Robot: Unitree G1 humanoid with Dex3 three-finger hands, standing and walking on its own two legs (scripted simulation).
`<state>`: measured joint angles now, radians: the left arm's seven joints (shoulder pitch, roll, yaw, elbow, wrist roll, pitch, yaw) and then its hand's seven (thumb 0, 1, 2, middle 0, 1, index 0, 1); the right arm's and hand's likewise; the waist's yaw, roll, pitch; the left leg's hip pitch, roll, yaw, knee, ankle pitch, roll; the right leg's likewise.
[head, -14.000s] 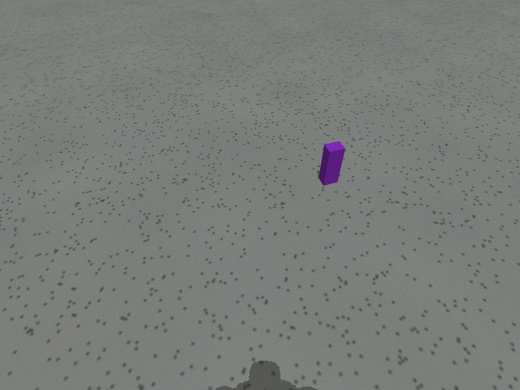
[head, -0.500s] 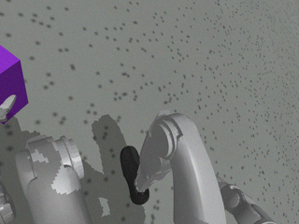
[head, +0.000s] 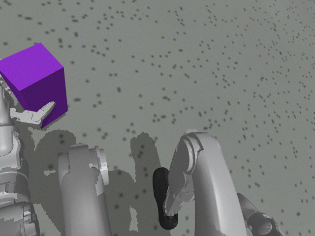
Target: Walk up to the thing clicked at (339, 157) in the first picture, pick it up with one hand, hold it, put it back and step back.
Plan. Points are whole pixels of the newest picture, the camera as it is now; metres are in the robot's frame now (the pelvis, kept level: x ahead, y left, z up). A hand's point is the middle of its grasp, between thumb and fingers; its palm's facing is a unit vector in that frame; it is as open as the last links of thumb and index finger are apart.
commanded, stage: settle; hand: left
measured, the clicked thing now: (41, 93) +0.45 +0.25 -0.09
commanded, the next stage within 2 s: lift in 1.00 s
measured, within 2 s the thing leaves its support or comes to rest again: neither
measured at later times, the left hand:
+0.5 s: hand (27, 83) +0.43 +0.26 +0.00, palm faces +0.22 -0.98 -0.04, open 10.7 cm
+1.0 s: hand (24, 71) +0.44 +0.26 +0.04, palm faces +0.23 -0.97 -0.03, open 10.6 cm
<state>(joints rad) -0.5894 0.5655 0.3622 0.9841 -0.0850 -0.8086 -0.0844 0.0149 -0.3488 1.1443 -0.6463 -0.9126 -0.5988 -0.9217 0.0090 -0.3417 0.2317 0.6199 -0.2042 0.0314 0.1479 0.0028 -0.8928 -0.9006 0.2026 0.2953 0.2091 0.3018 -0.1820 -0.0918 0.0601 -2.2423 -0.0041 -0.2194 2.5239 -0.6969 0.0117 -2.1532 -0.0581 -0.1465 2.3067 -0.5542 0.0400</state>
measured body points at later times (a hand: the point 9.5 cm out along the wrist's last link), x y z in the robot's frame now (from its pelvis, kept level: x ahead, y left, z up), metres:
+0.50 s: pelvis +0.01 -0.01 +0.04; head +0.21 +0.07 +0.44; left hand +0.41 +0.31 +0.00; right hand +0.17 -0.27 -0.07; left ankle +0.08 +0.12 -0.28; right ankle +0.15 -0.13 -0.28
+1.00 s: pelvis +0.02 -0.01 +0.07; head +0.21 +0.06 +0.47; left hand +0.42 +0.31 +0.04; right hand +0.18 -0.27 -0.05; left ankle +0.08 +0.12 -0.28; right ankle +0.15 -0.13 -0.28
